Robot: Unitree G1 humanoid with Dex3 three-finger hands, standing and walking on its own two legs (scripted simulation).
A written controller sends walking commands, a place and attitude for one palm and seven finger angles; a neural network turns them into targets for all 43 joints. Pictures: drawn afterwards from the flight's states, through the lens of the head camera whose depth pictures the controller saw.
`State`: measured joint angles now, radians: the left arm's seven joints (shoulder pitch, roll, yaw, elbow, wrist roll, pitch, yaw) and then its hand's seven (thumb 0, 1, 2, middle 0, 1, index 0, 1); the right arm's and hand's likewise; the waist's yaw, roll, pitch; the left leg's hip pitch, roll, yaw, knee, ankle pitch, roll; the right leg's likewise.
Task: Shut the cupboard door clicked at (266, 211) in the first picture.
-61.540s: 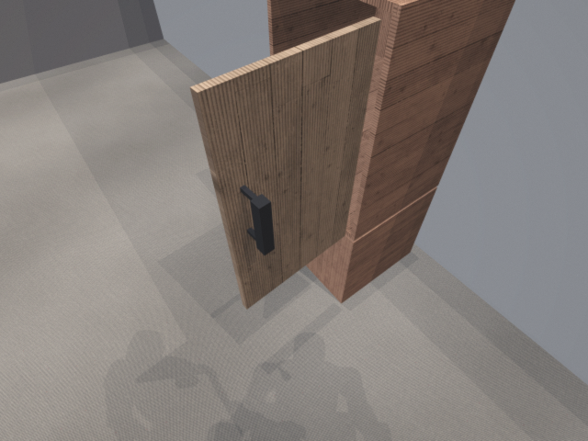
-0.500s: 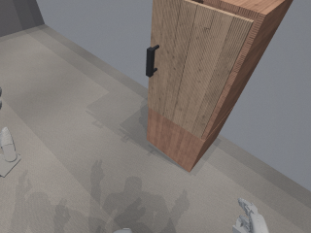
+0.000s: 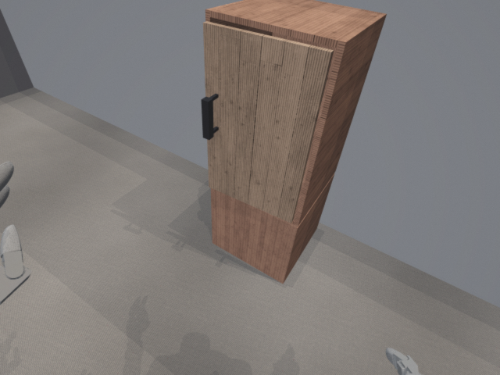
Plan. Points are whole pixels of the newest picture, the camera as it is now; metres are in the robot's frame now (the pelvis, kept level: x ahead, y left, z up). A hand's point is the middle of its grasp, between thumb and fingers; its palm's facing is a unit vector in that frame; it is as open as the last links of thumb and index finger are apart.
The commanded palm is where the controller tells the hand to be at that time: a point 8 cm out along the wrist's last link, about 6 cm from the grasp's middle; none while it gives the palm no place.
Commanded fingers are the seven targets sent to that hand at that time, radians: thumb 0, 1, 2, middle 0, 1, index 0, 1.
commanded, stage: stop stepping back and stand still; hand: left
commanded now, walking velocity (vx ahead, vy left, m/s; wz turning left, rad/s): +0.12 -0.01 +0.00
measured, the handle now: (211, 116) +0.85 +0.15 +0.01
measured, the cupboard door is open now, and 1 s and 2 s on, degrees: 3 3 3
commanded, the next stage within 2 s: let the arm hang, fingers relaxed in 1.02 s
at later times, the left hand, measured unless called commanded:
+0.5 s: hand out of the picture +0.17 +0.32 +0.18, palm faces +0.55 -0.76 -0.35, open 7.4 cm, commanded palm +0.11 +0.33 +0.19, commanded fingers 0.00 0.90 0.90 -0.20 -0.30 -0.20 -0.30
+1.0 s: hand (12, 269) +0.19 +0.28 +0.17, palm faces +0.48 -0.77 -0.42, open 7.4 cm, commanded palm +0.13 +0.31 +0.19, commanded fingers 0.00 0.90 0.90 -0.20 -0.30 -0.20 -0.30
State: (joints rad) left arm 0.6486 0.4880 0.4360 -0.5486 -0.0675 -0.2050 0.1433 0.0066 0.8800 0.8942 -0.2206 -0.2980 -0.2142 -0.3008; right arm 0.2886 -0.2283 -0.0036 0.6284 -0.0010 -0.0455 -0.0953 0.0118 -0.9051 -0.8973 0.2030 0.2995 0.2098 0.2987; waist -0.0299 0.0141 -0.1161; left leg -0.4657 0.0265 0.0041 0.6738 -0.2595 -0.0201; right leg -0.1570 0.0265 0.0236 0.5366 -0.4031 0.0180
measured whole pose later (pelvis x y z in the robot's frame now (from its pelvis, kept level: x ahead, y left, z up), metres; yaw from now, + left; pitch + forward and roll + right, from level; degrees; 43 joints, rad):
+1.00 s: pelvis +0.00 +0.01 +0.01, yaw +2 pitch +1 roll -1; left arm 0.53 0.38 0.38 -0.40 -0.06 -0.16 0.17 0.01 0.89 0.89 -0.21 -0.30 -0.21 -0.30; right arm 0.23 -0.24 0.00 0.63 0.01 -0.06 -0.10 0.01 -0.91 -0.90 0.20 0.30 0.21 0.30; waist 0.00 0.03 -0.07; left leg -0.31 0.01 0.00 0.50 -0.21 0.01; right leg -0.15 0.07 -0.02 0.43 -0.30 -0.05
